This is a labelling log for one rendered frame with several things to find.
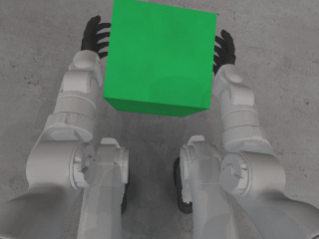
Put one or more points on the robot left hand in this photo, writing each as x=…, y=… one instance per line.
x=91, y=38

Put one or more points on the robot right hand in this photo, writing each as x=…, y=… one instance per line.
x=225, y=53

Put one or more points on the robot right shin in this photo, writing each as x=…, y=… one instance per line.
x=185, y=192

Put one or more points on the robot right forearm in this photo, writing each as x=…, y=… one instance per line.
x=238, y=113

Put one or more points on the robot left forearm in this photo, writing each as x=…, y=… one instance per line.
x=76, y=103

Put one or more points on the carton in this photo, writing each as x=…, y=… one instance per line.
x=160, y=59

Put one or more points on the robot left upper arm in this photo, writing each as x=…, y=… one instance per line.
x=57, y=171

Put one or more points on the robot right upper arm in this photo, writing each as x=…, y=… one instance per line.
x=256, y=181

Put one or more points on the robot right foot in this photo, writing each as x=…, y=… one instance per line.
x=184, y=207

